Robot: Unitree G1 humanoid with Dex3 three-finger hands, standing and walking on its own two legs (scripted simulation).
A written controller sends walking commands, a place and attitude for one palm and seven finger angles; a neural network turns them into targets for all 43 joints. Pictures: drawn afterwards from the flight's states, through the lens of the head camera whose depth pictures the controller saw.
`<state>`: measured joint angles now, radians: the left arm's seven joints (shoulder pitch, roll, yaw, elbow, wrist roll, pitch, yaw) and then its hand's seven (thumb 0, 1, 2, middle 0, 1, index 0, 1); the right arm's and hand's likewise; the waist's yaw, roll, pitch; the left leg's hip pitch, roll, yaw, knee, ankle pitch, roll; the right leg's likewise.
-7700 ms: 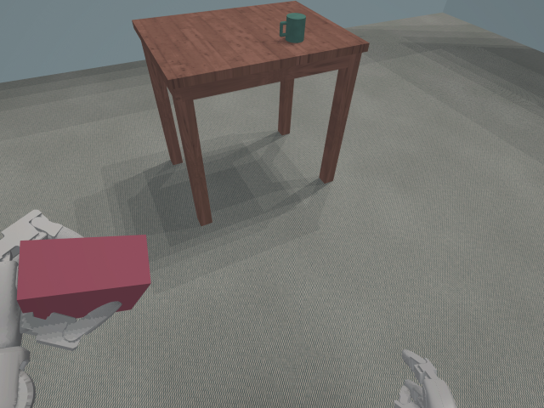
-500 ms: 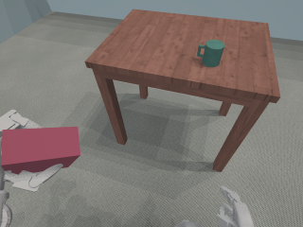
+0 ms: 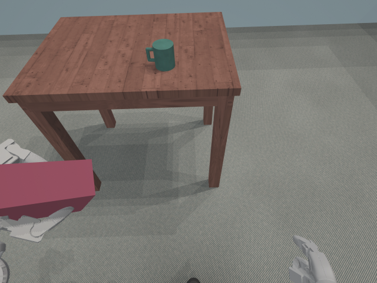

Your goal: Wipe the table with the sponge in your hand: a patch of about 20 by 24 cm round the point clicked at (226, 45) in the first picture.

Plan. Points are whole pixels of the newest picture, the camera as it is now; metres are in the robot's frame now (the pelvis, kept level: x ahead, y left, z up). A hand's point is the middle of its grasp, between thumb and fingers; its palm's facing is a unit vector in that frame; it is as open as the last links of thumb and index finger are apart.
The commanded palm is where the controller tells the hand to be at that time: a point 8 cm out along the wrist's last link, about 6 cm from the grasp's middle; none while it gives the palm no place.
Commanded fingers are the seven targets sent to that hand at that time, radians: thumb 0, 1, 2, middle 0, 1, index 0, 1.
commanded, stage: turn to face it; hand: left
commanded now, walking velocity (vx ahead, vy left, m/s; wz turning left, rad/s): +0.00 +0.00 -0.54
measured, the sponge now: (59, 190) +0.23 +0.21 +0.16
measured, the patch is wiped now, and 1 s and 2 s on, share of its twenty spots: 0.00 0.00 0.00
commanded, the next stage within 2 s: take the last steps up to it in 0.48 s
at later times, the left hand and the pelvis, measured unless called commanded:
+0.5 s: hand (135, 198) +0.22 +0.09 +0.16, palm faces +0.11 -0.85 -0.52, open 9.7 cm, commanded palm +0.16 +0.17 +0.18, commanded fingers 0.00 0.10 1.30 -1.20 -1.60 -1.20 -1.60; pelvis -0.06 -0.07 -0.01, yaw -14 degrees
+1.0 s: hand (116, 210) +0.20 +0.12 +0.16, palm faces +0.20 -0.85 -0.49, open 9.6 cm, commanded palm +0.17 +0.16 +0.18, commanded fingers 0.00 0.10 1.30 -1.20 -1.60 -1.20 -1.60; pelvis -0.06 -0.07 -0.01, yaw -15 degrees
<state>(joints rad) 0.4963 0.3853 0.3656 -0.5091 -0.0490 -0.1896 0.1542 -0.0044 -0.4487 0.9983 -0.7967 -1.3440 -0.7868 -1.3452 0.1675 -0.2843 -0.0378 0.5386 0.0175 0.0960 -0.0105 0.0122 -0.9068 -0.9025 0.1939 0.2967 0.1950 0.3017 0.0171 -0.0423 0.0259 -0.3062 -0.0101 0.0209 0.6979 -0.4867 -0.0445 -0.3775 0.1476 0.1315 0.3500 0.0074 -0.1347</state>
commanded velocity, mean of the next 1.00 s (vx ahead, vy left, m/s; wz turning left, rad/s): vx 0.13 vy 0.07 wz -0.16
